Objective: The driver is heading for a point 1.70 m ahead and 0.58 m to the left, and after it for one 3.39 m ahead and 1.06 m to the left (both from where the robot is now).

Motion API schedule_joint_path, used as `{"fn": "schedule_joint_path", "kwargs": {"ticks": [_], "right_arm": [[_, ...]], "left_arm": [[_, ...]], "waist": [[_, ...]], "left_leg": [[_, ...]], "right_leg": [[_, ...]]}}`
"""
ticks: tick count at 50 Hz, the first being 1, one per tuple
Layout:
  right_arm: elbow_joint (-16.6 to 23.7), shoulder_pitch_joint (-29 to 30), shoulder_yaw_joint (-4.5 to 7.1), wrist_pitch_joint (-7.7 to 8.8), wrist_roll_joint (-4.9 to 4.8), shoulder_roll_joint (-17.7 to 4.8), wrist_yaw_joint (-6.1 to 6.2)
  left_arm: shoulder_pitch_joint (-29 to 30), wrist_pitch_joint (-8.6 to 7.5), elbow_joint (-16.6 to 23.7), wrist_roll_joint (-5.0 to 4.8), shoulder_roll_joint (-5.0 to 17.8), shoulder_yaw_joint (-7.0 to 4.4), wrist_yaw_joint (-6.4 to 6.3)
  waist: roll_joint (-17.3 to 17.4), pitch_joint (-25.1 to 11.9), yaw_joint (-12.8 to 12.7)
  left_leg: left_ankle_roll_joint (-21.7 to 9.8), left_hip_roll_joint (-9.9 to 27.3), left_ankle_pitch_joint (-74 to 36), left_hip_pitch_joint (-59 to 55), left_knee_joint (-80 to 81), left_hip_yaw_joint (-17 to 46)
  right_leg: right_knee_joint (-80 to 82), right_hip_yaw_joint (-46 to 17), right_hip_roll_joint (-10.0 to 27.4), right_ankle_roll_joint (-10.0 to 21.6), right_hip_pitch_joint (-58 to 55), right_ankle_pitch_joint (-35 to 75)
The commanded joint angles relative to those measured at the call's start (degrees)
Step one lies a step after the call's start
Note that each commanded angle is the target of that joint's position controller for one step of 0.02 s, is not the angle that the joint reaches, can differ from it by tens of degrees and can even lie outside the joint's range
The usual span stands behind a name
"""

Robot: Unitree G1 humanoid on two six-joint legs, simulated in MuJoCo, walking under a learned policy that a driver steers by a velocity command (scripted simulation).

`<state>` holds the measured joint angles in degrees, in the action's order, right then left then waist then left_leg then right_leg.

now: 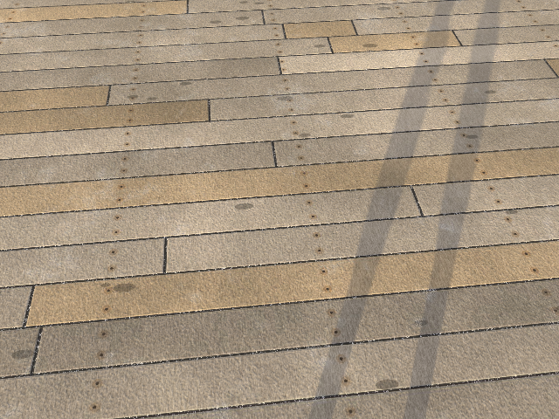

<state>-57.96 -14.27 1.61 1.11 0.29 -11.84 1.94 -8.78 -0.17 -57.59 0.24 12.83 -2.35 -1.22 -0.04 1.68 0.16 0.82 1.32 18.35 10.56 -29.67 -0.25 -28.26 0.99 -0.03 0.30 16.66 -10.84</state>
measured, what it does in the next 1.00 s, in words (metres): stands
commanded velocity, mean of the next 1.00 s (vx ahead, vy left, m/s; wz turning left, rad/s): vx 0.00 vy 0.00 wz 0.00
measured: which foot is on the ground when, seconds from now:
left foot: down 0.00-1.00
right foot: down 0.00-1.00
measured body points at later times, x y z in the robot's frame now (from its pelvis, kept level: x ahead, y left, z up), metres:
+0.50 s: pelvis +0.01 +0.00 +0.00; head +0.02 +0.01 +0.45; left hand +0.08 +0.26 -0.15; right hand +0.02 -0.24 -0.15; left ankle -0.03 +0.13 -0.74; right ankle +0.05 -0.12 -0.74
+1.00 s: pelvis +0.01 +0.00 +0.00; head +0.02 +0.00 +0.45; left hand +0.05 +0.25 -0.15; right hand -0.01 -0.23 -0.16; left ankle -0.03 +0.13 -0.74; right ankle +0.05 -0.12 -0.74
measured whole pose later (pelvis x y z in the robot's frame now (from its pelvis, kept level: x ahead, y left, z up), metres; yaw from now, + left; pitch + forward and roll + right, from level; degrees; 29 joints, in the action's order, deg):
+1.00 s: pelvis +0.01 +0.00 +0.00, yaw -1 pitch -1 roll +0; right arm -63.3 -18.7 0.6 0.9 0.2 -9.6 2.5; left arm -9.9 1.0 -65.5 -0.2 10.9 -1.8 -2.4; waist -0.2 2.1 -0.2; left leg 0.4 0.7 18.3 8.0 -27.3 -1.3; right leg -28.2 -0.1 0.5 -0.2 15.4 -11.7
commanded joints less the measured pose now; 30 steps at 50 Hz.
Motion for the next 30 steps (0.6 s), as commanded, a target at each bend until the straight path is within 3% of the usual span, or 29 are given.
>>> {"fn": "schedule_joint_path", "kwargs": {"ticks": [1, 13, 30], "right_arm": [[0.9, -2.5, 1.17, 0.23, -0.1, -6.6, 0.19], [-1.5, -2.8, 0.75, -0.27, -0.04, -5.3, 0.21], [-3.9, -5.3, 0.17, -0.16, 0.03, -4.1, 0.6]], "left_arm": [[1.0, -0.3, 1.3, -0.2, 5.3, -0.95, -0.29], [1.5, 0.71, -2.5, -0.39, 5.6, -1.02, -0.95], [0.8, 0.93, -5.6, -0.36, 4.7, -0.77, -1.17]], "waist": [[0.1, -2.8, 0.3], [0.5, -1.3, -0.1], [0.3, 0.7, -0.3]], "left_leg": [[-1.6, 1.9, -11.3, 3.9, 5.8, 1.6], [-1.4, 1.1, -11.8, 3.1, 6.9, 0.6], [-1.3, 0.6, -5.8, 4.4, 8.5, 0.0]], "right_leg": [[2.0, -2.2, 2.2, 2.2, -7.4, 11.7], [2.2, -2.4, 2.2, 1.9, -8.3, 11.7], [3.7, -2.3, 1.9, 1.5, -7.3, 6.2]]}}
